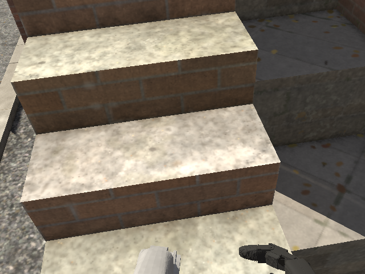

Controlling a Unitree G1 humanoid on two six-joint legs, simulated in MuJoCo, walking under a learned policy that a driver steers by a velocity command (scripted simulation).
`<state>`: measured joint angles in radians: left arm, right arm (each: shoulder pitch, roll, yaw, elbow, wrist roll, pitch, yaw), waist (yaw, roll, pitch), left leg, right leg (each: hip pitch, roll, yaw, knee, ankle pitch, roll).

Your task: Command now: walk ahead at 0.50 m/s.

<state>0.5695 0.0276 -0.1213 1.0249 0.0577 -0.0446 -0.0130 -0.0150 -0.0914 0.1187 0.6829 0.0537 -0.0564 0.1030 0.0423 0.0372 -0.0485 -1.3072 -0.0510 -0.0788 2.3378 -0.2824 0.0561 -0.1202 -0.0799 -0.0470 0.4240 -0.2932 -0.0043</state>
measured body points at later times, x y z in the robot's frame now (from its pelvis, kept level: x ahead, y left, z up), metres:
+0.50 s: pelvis +0.16 +0.07 +0.18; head +0.14 +0.10 +0.62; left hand +0.39 +0.22 +0.10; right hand +0.10 -0.08 +0.02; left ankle +0.13 +0.15 -0.55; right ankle +0.21 -0.09 -0.32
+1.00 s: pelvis +0.38 +0.04 +0.19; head +0.44 +0.06 +0.63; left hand +0.43 +0.27 +0.01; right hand +0.53 -0.19 +0.11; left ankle +0.46 +0.17 -0.16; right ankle +0.21 -0.11 -0.55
